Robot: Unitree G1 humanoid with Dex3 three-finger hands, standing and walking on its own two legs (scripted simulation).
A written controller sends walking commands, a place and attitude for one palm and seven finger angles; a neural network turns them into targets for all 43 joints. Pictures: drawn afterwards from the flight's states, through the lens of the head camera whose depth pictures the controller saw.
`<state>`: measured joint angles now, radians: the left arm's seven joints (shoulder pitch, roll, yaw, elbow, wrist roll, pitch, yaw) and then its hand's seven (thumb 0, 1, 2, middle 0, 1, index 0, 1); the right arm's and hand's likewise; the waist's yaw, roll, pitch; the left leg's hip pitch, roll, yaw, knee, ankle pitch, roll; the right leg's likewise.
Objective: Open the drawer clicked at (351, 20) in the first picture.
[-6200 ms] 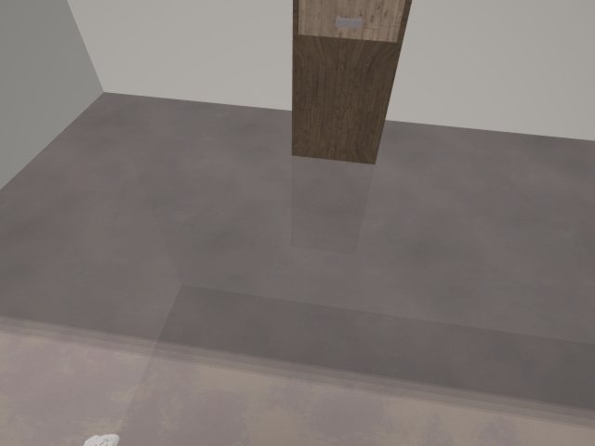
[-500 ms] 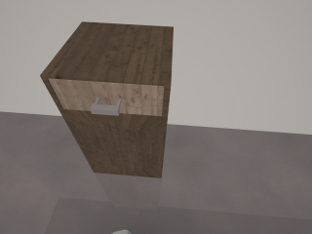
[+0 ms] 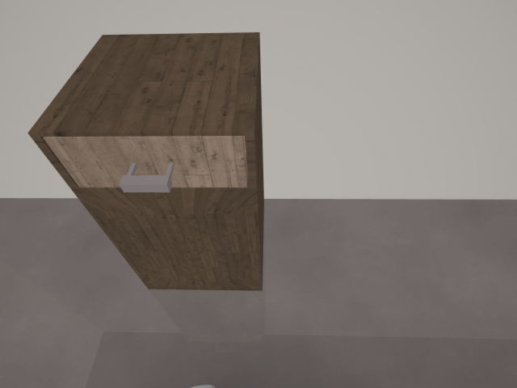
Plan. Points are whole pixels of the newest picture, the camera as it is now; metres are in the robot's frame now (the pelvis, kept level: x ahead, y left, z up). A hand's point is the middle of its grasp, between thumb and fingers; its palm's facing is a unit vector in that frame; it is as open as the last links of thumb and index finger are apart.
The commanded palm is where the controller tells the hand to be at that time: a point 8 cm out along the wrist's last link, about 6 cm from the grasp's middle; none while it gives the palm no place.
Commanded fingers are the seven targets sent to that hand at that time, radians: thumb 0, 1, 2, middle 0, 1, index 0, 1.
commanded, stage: come to a stop and stand still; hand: left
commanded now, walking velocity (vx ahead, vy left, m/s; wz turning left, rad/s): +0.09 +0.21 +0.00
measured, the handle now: (149, 175) +0.53 +0.28 -0.03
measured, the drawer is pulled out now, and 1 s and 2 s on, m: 0.00 0.00 0.00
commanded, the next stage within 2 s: look again from close up in 0.88 s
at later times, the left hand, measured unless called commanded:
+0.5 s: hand out of the picture +0.01 +0.21 -0.17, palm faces +0.07 -0.97 -0.22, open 7.4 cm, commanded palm none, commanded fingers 0.00 0.90 0.90 -0.20 -0.30 -0.20 -0.30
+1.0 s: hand out of the picture +0.02 +0.20 -0.16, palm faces +0.02 -0.98 -0.19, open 7.4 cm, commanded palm none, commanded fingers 0.00 0.90 0.90 -0.20 -0.30 -0.20 -0.30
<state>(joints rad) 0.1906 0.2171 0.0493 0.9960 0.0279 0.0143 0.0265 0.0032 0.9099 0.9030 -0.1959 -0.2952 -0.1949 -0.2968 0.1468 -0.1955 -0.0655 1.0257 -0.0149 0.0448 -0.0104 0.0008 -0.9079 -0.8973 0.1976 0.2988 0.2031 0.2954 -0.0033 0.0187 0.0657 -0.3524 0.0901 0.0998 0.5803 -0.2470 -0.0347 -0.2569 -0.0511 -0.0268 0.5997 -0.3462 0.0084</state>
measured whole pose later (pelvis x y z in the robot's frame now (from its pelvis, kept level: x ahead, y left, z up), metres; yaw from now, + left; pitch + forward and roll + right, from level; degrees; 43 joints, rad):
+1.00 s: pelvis +0.01 +0.02 +0.02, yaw +1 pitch +0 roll +0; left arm 0.24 0.16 0.00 1.15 0.01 0.00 0.04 0.01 0.91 0.90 -0.20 -0.30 -0.20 -0.30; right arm 0.28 -0.14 0.00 1.14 0.00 -0.01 -0.03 0.00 -0.91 -0.90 0.20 0.30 0.20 0.30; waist 0.00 -0.01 0.03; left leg -0.10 0.02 0.06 0.41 -0.31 0.00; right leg -0.15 -0.05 -0.04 0.42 -0.26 0.04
